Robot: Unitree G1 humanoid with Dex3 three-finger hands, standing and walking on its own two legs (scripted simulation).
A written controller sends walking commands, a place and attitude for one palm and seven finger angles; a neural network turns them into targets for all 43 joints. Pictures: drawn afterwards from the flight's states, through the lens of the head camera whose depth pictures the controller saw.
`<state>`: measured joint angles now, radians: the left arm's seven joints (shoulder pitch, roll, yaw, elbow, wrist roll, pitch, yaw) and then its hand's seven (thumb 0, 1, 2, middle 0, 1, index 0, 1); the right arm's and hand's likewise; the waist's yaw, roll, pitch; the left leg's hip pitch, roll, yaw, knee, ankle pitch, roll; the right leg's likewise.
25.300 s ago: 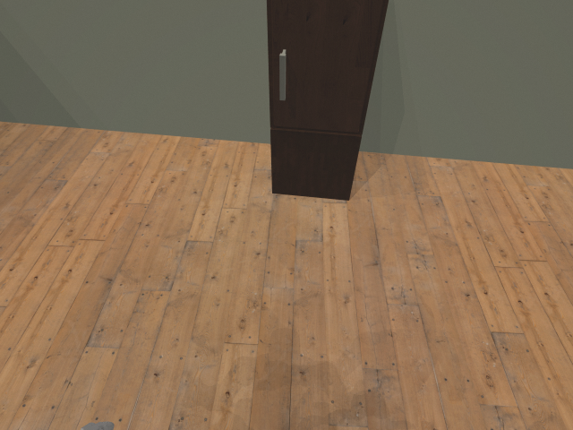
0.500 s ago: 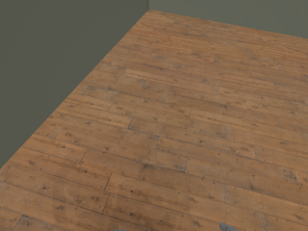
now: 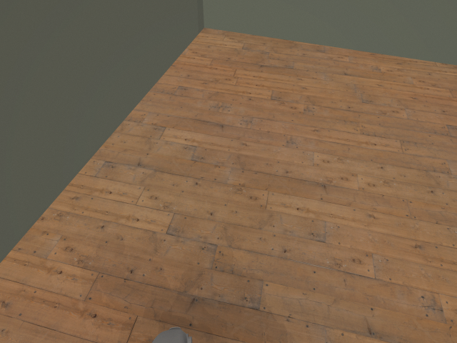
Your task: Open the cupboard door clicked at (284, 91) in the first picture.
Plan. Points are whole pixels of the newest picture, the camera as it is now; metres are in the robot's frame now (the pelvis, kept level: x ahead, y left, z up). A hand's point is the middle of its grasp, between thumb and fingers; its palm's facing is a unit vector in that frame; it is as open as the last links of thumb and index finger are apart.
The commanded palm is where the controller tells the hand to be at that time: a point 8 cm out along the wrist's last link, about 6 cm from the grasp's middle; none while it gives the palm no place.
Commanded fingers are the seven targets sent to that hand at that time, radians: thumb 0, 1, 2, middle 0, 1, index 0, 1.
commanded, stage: turn to face it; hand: left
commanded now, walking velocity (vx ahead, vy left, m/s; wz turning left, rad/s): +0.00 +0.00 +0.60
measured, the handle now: out of the picture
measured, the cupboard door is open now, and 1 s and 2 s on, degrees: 53 53 53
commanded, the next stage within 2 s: none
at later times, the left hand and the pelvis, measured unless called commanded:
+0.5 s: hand (127, 341) +0.16 +0.21 -0.17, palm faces +0.30 -0.91 -0.27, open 7.3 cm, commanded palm none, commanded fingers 0.00 0.90 0.90 -0.20 -0.30 -0.20 -0.30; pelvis +0.10 -0.03 -0.02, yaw +16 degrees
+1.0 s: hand out of the picture +0.08 +0.16 -0.19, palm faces +0.59 -0.76 -0.27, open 7.4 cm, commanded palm none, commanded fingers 0.00 0.90 0.90 -0.20 -0.30 -0.20 -0.30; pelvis +0.16 -0.06 -0.02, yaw +36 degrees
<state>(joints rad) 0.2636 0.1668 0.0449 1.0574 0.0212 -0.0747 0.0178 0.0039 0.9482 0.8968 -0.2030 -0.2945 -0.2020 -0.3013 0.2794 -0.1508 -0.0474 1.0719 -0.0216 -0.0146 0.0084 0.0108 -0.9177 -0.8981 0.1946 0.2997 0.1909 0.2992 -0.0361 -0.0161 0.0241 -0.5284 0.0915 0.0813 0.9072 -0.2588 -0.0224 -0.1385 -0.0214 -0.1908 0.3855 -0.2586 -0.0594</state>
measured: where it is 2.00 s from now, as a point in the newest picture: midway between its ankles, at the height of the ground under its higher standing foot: outside the picture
